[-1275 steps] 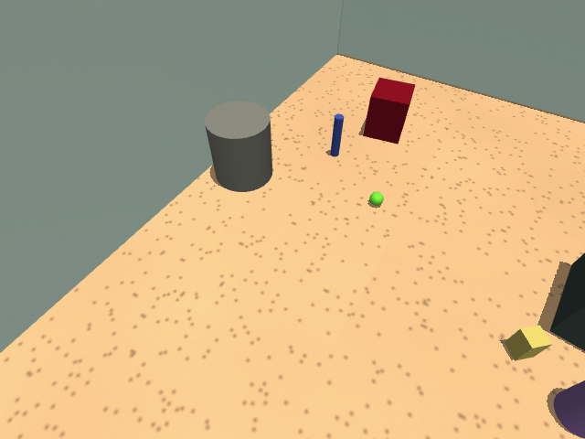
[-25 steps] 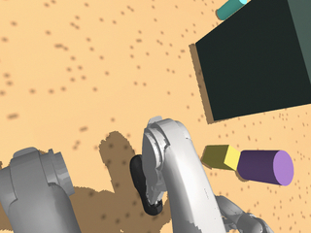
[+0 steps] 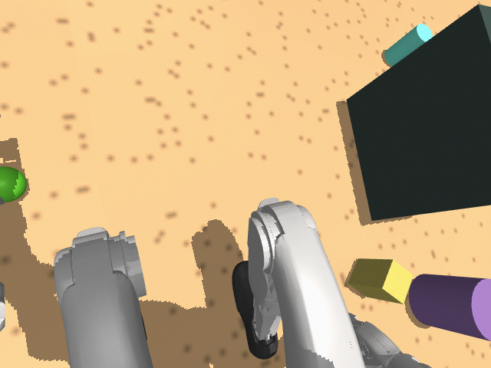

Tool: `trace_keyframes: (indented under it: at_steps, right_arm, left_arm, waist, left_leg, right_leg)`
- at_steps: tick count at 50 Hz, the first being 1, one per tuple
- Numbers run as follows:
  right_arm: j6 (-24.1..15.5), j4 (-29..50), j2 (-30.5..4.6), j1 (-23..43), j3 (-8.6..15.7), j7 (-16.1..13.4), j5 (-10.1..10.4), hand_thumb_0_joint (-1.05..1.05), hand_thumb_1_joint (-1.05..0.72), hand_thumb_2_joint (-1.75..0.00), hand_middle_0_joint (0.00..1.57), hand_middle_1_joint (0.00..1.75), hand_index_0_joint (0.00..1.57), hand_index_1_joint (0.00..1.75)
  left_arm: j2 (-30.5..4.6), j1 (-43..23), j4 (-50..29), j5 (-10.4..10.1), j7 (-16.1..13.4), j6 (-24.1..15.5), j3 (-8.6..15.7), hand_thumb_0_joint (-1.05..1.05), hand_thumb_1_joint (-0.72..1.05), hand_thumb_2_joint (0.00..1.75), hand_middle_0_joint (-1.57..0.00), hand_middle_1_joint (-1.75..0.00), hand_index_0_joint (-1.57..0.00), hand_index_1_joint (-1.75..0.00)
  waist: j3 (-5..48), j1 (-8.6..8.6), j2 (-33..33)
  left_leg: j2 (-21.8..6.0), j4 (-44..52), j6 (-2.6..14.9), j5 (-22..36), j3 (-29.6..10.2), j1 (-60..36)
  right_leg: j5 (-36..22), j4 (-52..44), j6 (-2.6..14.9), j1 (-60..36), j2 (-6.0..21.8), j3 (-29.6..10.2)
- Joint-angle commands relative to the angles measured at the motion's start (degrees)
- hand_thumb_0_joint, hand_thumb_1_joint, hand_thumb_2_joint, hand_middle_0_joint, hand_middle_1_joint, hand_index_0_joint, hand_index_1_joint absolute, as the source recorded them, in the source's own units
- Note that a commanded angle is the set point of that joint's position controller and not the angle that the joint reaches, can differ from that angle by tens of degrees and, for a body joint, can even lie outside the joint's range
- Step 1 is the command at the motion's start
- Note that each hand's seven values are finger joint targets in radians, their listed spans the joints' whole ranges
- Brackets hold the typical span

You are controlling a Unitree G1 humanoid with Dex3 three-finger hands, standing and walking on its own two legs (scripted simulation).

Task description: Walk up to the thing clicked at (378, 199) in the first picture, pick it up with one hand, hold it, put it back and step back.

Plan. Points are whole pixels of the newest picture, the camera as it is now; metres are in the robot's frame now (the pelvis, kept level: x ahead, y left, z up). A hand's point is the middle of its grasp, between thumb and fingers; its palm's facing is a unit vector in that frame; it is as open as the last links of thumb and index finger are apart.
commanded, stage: withdraw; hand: left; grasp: from above
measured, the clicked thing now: (4, 184) +0.41 +0.35 -0.27
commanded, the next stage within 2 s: home in 0.56 s
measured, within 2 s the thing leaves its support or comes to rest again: neither
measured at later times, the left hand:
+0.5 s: hand out of the picture +0.37 +0.34 -0.12, palm faces -0.51 -0.11 -0.85, open 13.9 cm
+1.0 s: hand out of the picture +0.38 +0.35 -0.06, palm faces -0.33 -0.27 -0.90, open 11.9 cm
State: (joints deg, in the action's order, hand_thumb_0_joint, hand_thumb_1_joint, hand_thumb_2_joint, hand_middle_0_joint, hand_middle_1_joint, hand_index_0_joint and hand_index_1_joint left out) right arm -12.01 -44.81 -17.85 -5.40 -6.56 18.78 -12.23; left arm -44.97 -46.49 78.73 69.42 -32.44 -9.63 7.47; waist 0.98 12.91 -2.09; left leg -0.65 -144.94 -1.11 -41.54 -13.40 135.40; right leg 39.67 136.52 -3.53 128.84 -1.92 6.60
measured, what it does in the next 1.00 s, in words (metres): rises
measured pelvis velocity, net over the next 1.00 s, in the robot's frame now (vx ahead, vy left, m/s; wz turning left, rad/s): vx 0.00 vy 0.00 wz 0.10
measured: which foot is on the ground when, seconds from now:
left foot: down 0.00-1.00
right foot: down 0.00-1.00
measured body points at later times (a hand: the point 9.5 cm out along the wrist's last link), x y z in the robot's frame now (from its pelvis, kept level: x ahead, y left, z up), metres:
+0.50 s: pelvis -0.02 -0.01 +0.04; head +0.19 +0.08 +0.43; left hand +0.40 +0.34 -0.07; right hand +0.08 -0.29 -0.06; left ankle +0.06 +0.13 -0.27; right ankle +0.11 -0.13 -0.27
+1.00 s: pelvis +0.00 +0.00 +0.07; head +0.20 +0.06 +0.47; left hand +0.39 +0.36 +0.00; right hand +0.11 -0.25 -0.06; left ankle +0.06 +0.13 -0.27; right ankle +0.10 -0.13 -0.27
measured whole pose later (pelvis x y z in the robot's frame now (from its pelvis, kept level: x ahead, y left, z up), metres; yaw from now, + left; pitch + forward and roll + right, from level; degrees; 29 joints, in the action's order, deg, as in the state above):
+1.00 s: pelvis +0.00 +0.00 +0.07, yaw +6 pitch +36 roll -8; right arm -2.0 -41.0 -14.1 -9.5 0.1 9.6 -3.7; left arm -35.8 -36.8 56.1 53.8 -12.2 -4.5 6.1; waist 8.5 7.5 3.3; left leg -1.0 -129.1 -0.2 -39.6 -6.9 125.8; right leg 39.6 124.8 -3.3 121.2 0.2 2.3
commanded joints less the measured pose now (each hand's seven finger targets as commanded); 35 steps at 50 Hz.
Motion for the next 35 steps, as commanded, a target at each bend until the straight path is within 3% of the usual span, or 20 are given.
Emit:
trace_keyframes:
  at_steps: [1,3,5,7,12,15,20,23,25,27,28,29,30,32,34,35]
  right_arm:
    - [2.63,1.59,-16.04,-10.81,8.60,-1.40,4.11,0.00,-0.90,-0.90,0.20,0.30,0.20,0.30]
    - [4.23,2.25,-15.37,-11.54,9.41,-2.40,5.05,0.00,-0.90,-0.90,0.20,0.30,0.20,0.30]
    - [5.35,2.58,-14.31,-11.89,9.72,-3.27,5.83,0.00,-0.90,-0.90,0.20,0.30,0.20,0.30]
    - [6.39,3.35,-13.92,-12.10,9.89,-4.46,6.71,0.00,-0.91,-0.90,0.20,0.30,0.20,0.30]
    - [8.01,5.55,-11.85,-10.68,8.17,-7.48,6.85,0.00,-0.90,-0.90,0.20,0.30,0.20,0.30]
    - [8.44,5.72,-11.79,-10.16,7.24,-9.15,6.65,0.00,-0.90,-0.90,0.20,0.30,0.20,0.30]
    - [8.90,5.85,-12.34,-10.22,5.72,-10.71,5.44,0.00,-0.90,-0.90,0.20,0.30,0.20,0.30]
    - [8.72,5.43,-12.59,-10.85,4.90,-11.12,4.20,0.00,-0.89,-0.89,0.20,0.30,0.20,0.30]
    - [8.35,5.02,-13.12,-11.06,4.61,-11.60,3.36,0.00,-0.89,-0.89,0.20,0.30,0.20,0.30]
    - [8.14,4.57,-13.86,-11.31,4.56,-11.74,2.46,0.00,-0.89,-0.89,0.20,0.30,0.20,0.30]
    - [7.92,4.30,-14.18,-11.67,4.67,-11.78,1.97,0.00,-0.89,-0.89,0.20,0.30,0.20,0.30]
    - [7.75,3.87,-14.11,-11.77,4.84,-11.67,1.70,0.00,-0.89,-0.89,0.20,0.30,0.20,0.30]
    - [7.47,3.58,-14.16,-11.71,5.38,-11.57,1.43,0.00,-0.89,-0.89,0.20,0.30,0.20,0.30]
    - [7.06,3.40,-14.74,-12.43,6.26,-11.39,1.08,0.00,-0.89,-0.89,0.20,0.30,0.20,0.30]
    - [6.64,3.33,-14.40,-12.20,7.26,-10.86,1.24,0.00,-0.88,-0.89,0.20,0.30,0.20,0.30]
    - [6.61,3.10,-14.37,-12.45,7.75,-10.63,1.63,0.00,-0.89,-0.89,0.20,0.30,0.20,0.30]
  left_arm:
    - [-8.95,-15.48,-12.10,-2.67,4.84,2.85,-2.35,0.00,-0.51,0.99,-0.07,-1.02,-0.08,-1.01]
    - [-9.41,-17.91,-15.24,-3.10,7.91,3.26,-2.36,0.00,-0.52,1.00,-0.07,-1.02,-0.07,-1.02]
    - [-4.44,-18.35,-14.98,-4.14,11.45,3.21,-5.54,0.00,-0.52,1.01,-0.07,-1.02,-0.07,-1.02]
    - [-5.94,-17.90,-13.55,-4.08,14.08,2.91,-5.05,0.00,-0.53,1.02,-0.08,-1.02,-0.07,-1.02]
    - [-6.52,-16.03,-7.28,-3.57,18.30,0.08,-5.93,0.00,-0.52,1.01,-0.08,-1.02,-0.08,-1.03]
    - [-9.89,-17.01,-7.31,-2.42,18.39,-2.58,-4.09,0.00,-0.51,1.00,-0.09,-1.01,-0.09,-1.01]
    - [-12.91,-21.29,-5.70,0.55,15.31,-7.50,-2.88,0.00,-0.50,1.00,-0.08,-1.01,-0.09,-1.01]
    - [-12.56,-22.64,-1.40,2.06,11.91,-9.67,-3.16,0.00,-0.50,0.99,-0.08,-1.01,-0.08,-1.01]
    - [-15.83,-24.64,-0.46,3.37,9.28,-10.99,-1.46,0.00,-0.49,0.98,-0.07,-1.02,-0.08,-1.00]
    - [-19.87,-26.42,-1.60,5.10,6.38,-11.69,1.44,0.00,-0.49,0.98,-0.07,-1.02,-0.08,-1.01]
    - [-20.34,-27.54,-2.08,5.78,5.05,-11.78,2.12,0.00,-0.49,0.98,-0.07,-1.02,-0.08,-1.00]
    - [-20.29,-26.85,-2.55,6.28,3.86,-11.38,2.47,0.00,-0.49,0.98,-0.07,-1.02,-0.08,-1.00]
    - [-20.22,-26.35,-2.42,6.60,2.73,-10.89,2.74,0.00,-0.49,0.98,-0.07,-1.01,-0.08,-1.00]
    - [-22.07,-26.02,-6.86,6.39,0.66,-9.45,5.72,0.00,-0.49,0.97,-0.07,-1.00,-0.08,-0.99]
    - [-20.29,-23.85,-8.08,5.36,0.30,-6.98,5.24,0.00,-0.33,0.90,-0.23,-0.84,-0.22,-0.83]
    - [-19.70,-23.36,-8.43,4.21,0.49,-5.71,5.30,0.00,-0.41,0.91,-0.15,-0.92,-0.15,-0.91]
  waist:
    - [40.07,-0.11,24.21]
    - [41.60,-0.60,21.17]
    - [39.49,0.46,18.62]
    - [37.76,-0.20,13.93]
    - [30.11,0.14,6.07]
    - [30.58,-1.06,8.05]
    - [32.22,0.10,12.38]
    - [31.18,1.58,12.76]
    - [31.82,1.56,13.95]
    - [36.17,0.34,17.92]
    - [37.26,0.91,20.70]
    - [38.22,0.21,23.14]
    - [37.95,0.86,23.80]
    - [42.83,-0.05,26.89]
    - [45.03,-0.99,29.42]
    - [45.51,-1.17,29.40]
  left_leg:
    - [-0.10,21.37,1.63,12.30,7.95,-32.80]
    - [0.19,22.86,2.07,10.85,8.33,-33.09]
    - [0.54,24.38,2.17,10.06,8.11,-33.24]
    - [0.75,24.70,2.72,8.92,8.37,-31.24]
    - [1.62,24.83,3.80,5.30,10.74,-24.14]
    - [1.75,25.22,3.41,5.45,11.00,-25.29]
    - [1.37,24.25,2.91,5.82,10.49,-27.74]
    - [1.29,22.61,2.69,4.93,10.19,-26.86]
    - [1.35,21.85,2.54,4.10,10.04,-27.15]
    - [1.16,21.30,2.06,6.10,10.04,-30.88]
    - [1.10,21.48,1.74,6.69,9.77,-32.87]
    - [0.96,21.64,1.45,7.79,9.90,-35.03]
    - [0.75,21.14,1.35,8.00,9.77,-35.30]
    - [1.08,21.35,1.19,10.71,10.20,-37.90]
    - [0.90,22.17,0.98,11.59,10.63,-39.99]
    - [0.87,22.33,0.98,11.73,10.68,-40.02]
  right_leg:
    - [-14.92,-14.93,5.56,-17.25,-1.77,4.33]
    - [-13.62,-17.27,5.54,-19.18,-1.52,3.44]
    - [-12.86,-18.52,5.63,-19.37,-1.19,3.01]
    - [-11.42,-20.09,5.62,-19.75,-1.16,2.16]
    - [-5.45,-24.26,5.26,-23.20,-1.01,0.00]
    - [-4.92,-23.53,5.61,-22.47,-0.54,-0.11]
    - [-5.60,-21.19,5.68,-19.79,-0.53,0.76]
    - [-3.99,-20.20,5.63,-17.78,-0.68,1.08]
    - [-2.26,-19.87,5.63,-17.15,-0.72,1.11]
    - [-4.46,-17.84,5.73,-17.06,-0.64,1.77]
    - [-5.42,-16.53,5.71,-15.96,-0.45,2.61]
    - [-6.62,-15.47,5.80,-15.46,-0.39,2.77]
    - [-6.79,-14.81,5.86,-14.34,-0.46,2.92]
    - [-9.97,-13.85,5.72,-14.73,0.04,3.52]
    - [-11.05,-13.73,5.96,-14.01,0.10,3.44]
    - [-11.36,-13.90,5.99,-13.65,0.24,3.26]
